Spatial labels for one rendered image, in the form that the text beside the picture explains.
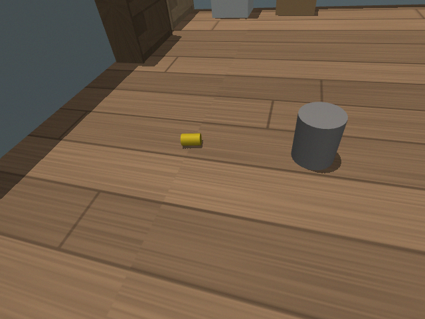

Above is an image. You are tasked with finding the bookshelf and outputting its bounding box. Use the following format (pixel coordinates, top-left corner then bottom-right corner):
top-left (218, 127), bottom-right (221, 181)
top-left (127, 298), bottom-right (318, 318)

top-left (166, 0), bottom-right (195, 30)
top-left (95, 0), bottom-right (173, 64)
